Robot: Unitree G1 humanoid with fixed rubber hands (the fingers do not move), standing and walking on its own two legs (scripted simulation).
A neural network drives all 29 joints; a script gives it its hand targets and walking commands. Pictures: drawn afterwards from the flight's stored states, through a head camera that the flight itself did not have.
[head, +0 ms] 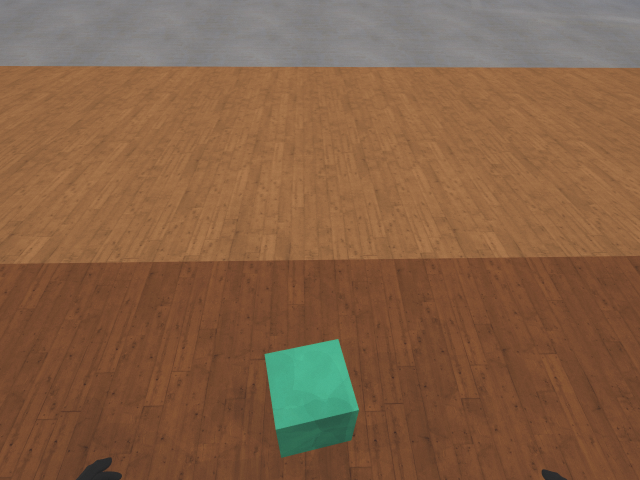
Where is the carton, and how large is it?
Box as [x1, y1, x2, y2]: [265, 339, 358, 457]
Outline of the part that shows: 337,339 265,354 275,428 281,457 351,439 358,408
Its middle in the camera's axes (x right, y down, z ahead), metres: -0.02 +0.46 +1.11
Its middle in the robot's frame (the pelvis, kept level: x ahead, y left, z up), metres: +0.47 +0.03 -0.65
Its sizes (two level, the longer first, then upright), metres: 0.210 0.200 0.250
